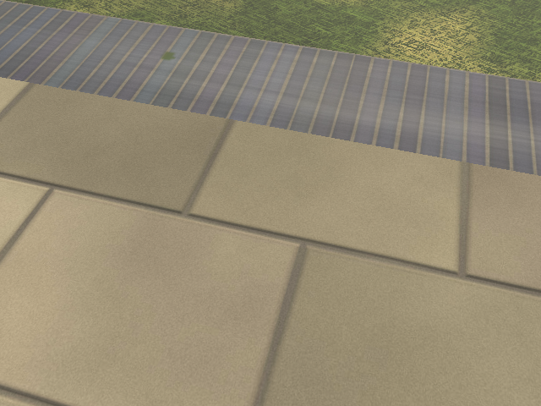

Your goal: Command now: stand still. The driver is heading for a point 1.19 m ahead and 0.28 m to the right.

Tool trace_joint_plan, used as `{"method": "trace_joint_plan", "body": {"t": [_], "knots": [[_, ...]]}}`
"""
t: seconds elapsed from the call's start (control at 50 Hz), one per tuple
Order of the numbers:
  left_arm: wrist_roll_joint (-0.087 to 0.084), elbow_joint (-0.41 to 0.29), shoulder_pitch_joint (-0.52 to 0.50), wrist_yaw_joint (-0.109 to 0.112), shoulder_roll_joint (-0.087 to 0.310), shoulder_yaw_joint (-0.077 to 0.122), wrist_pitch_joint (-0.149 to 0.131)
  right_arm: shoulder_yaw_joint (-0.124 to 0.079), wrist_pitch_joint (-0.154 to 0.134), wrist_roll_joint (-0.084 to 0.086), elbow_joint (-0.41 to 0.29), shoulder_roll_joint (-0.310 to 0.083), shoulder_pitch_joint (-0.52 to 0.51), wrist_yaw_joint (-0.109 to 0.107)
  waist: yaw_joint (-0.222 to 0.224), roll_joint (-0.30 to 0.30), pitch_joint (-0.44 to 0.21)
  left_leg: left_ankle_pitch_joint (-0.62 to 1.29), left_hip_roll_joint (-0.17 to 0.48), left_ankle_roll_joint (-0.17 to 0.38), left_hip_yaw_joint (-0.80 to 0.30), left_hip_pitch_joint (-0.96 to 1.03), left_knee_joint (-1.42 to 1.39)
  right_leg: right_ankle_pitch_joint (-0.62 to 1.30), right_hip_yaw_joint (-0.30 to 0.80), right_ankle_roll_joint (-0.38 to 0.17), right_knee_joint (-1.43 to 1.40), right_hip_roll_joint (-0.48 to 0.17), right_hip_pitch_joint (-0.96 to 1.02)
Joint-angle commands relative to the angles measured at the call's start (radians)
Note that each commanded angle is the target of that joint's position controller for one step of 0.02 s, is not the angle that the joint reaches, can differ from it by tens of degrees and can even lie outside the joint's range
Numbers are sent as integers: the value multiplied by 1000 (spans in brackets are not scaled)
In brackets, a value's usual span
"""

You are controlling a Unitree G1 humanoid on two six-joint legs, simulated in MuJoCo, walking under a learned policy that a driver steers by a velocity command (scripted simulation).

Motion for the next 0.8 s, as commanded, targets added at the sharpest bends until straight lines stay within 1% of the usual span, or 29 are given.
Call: {"method": "trace_joint_plan", "body": {"t": [0.02,0.12,0.14,0.16,0.18,0.2,0.24,0.26,0.28,0.3,0.32,0.34,0.36,0.38,0.4,0.42,0.44,0.46,0.48,0.5,0.52,0.54,0.6,0.64,0.68,0.74,0.76,0.78,0.8], "knots": [[0,-16,53,3,92,13,-5,-14,-3,0,-5,-84,100,-3,0,8,36,129,13,11,-5,-138,-112,138,-14,-30,-54,1,87],[-1,-18,59,3,88,13,-5,-15,-4,1,-4,-80,108,-3,0,8,38,128,13,10,-4,-139,-110,137,-14,-31,-53,1,85],[1,-9,76,3,75,10,-4,-12,-2,1,6,-69,127,-4,-1,14,15,30,6,14,3,-131,-120,43,-29,-31,-51,15,97],[-3,-7,78,4,74,11,-3,-17,1,6,8,-79,132,-8,-2,27,30,-120,1,28,-2,-147,-129,-100,-54,-34,-27,40,76],[-8,-9,80,5,81,15,-5,-26,3,11,-2,-108,121,-12,-5,54,59,-289,13,56,-30,-171,-140,-266,-82,-41,14,68,28],[-8,-19,65,4,84,17,-12,-33,3,16,-14,-128,120,-15,-13,75,102,-425,48,87,-83,-197,-170,-359,-90,-50,49,75,-39],[-11,-52,15,-11,50,10,-46,-53,-12,29,-20,-182,164,-13,-43,170,153,-553,194,172,-286,-173,-278,-274,-121,-54,204,71,-160],[-14,-66,0,-22,44,8,-66,-64,-21,32,-30,-209,147,-12,-43,207,181,-544,280,217,-387,-170,-320,-210,-107,-65,298,35,-203],[-20,-76,-7,-32,44,8,-83,-66,-28,30,-43,-206,122,-9,-32,198,203,-504,316,238,-427,-183,-333,-215,-86,-82,327,2,-224],[-28,-83,2,-40,42,8,-98,-64,-34,30,-57,-194,88,-5,-10,185,219,-433,309,226,-400,-184,-314,-243,-81,-99,270,-14,-212],[-33,-71,50,-45,43,12,-110,-61,-35,35,-70,-179,48,0,25,171,207,-364,267,191,-323,-205,-272,-224,-100,-111,139,-8,-111],[-33,-32,140,-48,46,21,-115,-59,-32,38,-79,-171,25,5,61,140,172,-289,201,155,-233,-257,-199,-152,-134,-107,27,33,60],[-25,6,239,-50,72,36,-116,-56,-36,36,-92,-166,9,6,90,83,128,-146,135,125,-152,-303,-73,-83,-102,-99,-15,41,200],[-22,29,385,-48,159,65,-119,-41,-48,29,-114,-117,-18,9,144,-131,62,-6,19,64,2,-418,271,-183,191,-164,-166,-130,347],[-18,35,503,-63,258,81,-129,-27,-70,34,-150,-57,-8,5,155,-343,-13,-194,-65,42,16,-585,576,-303,652,-301,-347,-348,447],[-3,12,396,-63,180,52,-142,-36,-87,50,-156,-93,-17,11,89,-194,42,-178,1,67,-85,-655,760,-346,709,-314,-362,-392,380],[-6,-24,297,-64,134,39,-148,-38,-98,54,-160,-105,-36,22,57,-113,100,-80,51,93,-93,-689,809,-301,564,-284,-349,-359,323],[-6,-48,236,-68,118,30,-146,-43,-106,44,-155,-111,-44,27,37,-69,96,13,89,107,-77,-673,776,-216,427,-250,-356,-303,297],[-5,-58,213,-72,93,20,-139,-59,-109,33,-157,-143,-67,28,28,-49,99,80,113,110,-53,-664,717,-100,312,-214,-366,-251,295],[0,-54,229,-70,82,14,-132,-68,-106,30,-160,-149,-77,34,26,-85,87,117,129,103,-35,-625,671,2,230,-199,-370,-222,284],[1,-46,273,-66,53,6,-124,-71,-103,25,-157,-145,-84,43,36,-78,72,134,130,96,-9,-609,649,173,147,-178,-351,-181,305],[4,-40,297,-60,77,7,-119,-67,-94,28,-163,-112,-97,49,31,-98,62,152,126,79,13,-613,612,198,131,-192,-357,-186,306],[10,-57,301,-39,124,11,-109,-52,-82,24,-223,-77,-251,52,46,-49,99,211,126,34,34,-647,432,238,90,-218,-393,-194,267],[9,-73,296,-30,147,16,-104,-43,-85,23,-260,-73,-348,56,63,-59,114,280,102,22,55,-599,278,223,55,-215,-413,-183,224],[2,-73,319,-28,162,22,-104,-40,-87,28,-282,-86,-410,64,73,-75,125,327,79,23,76,-543,190,213,33,-217,-427,-189,207],[-13,-69,328,-26,165,31,-103,-41,-91,32,-313,-110,-464,77,57,-76,141,342,72,56,59,-514,105,263,14,-205,-410,-227,270],[-14,-71,319,-26,170,35,-101,-45,-94,31,-317,-123,-460,81,41,-77,128,325,64,72,59,-492,84,328,4,-195,-380,-237,306],[-10,-77,304,-26,181,40,-97,-54,-97,30,-315,-143,-431,84,13,-88,94,303,45,89,67,-433,73,469,-9,-183,-326,-241,336],[-5,-82,296,-28,190,44,-92,-68,-99,29,-305,-171,-372,81,-26,-106,38,278,12,105,84,-324,80,664,-10,-173,-235,-240,346]]}}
